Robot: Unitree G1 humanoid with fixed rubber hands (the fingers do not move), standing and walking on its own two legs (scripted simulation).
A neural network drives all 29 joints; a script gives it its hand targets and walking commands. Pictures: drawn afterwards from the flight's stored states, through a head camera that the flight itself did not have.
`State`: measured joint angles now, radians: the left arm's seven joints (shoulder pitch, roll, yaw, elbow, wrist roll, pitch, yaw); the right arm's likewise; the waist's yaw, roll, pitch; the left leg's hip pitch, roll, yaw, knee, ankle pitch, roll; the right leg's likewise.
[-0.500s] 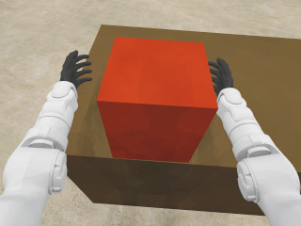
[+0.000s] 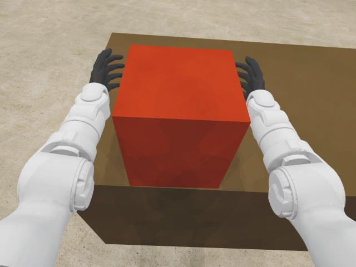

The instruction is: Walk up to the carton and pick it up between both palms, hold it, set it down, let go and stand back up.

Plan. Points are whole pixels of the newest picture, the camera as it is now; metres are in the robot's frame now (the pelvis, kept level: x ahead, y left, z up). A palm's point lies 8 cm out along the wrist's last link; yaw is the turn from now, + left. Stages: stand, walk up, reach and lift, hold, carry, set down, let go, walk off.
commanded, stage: reach and lift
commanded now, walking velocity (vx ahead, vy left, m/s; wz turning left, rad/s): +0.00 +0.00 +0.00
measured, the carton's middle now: (177, 122) +0.45 -0.01 +0.07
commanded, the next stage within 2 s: none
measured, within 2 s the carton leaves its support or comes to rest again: leaves its support in 1.88 s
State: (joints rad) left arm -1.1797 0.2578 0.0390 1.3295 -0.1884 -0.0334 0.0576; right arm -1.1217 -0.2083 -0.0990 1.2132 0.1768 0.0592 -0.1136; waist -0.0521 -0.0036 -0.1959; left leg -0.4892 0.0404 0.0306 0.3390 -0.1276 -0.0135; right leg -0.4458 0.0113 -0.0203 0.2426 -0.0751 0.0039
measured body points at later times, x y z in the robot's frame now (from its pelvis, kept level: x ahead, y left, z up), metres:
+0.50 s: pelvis +0.01 +0.00 +0.01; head +0.06 +0.01 +0.46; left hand +0.47 +0.16 +0.13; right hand +0.47 -0.17 +0.14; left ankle +0.00 +0.12 -0.75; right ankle +0.01 -0.12 -0.75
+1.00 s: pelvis +0.02 -0.01 +0.01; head +0.07 +0.01 +0.46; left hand +0.46 +0.17 +0.13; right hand +0.46 -0.16 +0.14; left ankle +0.00 +0.12 -0.75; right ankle +0.01 -0.12 -0.75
